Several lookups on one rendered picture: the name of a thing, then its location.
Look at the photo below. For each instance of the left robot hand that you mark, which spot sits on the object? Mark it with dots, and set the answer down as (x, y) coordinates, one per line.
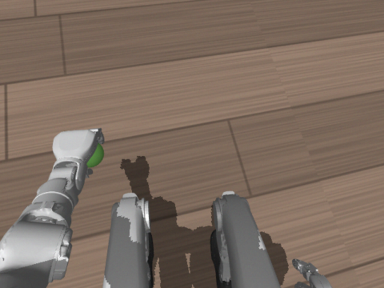
(80, 144)

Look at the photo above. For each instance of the right robot hand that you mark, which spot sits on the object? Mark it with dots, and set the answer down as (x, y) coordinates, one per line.
(310, 273)

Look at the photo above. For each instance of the right robot foot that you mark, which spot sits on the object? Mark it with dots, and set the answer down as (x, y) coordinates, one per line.
(216, 260)

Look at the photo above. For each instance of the ball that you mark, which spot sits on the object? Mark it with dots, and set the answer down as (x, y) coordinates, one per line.
(97, 157)

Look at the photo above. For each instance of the left robot arm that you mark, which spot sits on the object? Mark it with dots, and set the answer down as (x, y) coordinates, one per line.
(36, 248)

